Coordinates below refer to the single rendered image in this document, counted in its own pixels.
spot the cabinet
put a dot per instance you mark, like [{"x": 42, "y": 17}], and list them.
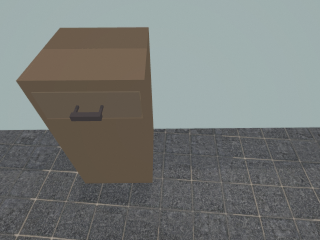
[{"x": 99, "y": 59}]

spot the handle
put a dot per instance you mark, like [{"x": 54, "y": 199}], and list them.
[{"x": 86, "y": 116}]

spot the drawer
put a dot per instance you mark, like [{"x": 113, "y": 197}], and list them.
[{"x": 116, "y": 104}]

